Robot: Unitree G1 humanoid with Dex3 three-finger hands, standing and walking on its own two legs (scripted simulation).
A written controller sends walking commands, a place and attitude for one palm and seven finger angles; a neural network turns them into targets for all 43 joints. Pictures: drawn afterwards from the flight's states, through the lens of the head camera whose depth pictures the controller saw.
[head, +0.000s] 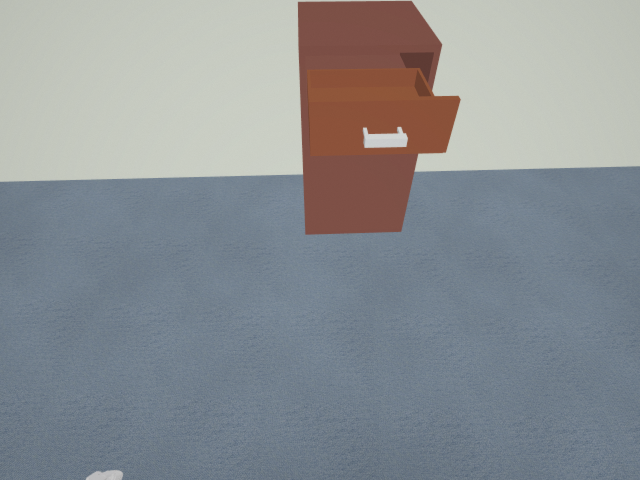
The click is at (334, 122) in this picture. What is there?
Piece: drawer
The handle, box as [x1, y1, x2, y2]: [363, 127, 407, 147]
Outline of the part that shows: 407,137 405,133 402,132 400,127 397,127 398,132 395,134 368,134 366,128 363,128 364,147 405,146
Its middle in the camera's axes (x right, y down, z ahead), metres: +0.16 -0.27 +1.01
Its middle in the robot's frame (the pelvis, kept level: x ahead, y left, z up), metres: +0.94 -0.11 -0.07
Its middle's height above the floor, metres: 0.70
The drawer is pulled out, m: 0.30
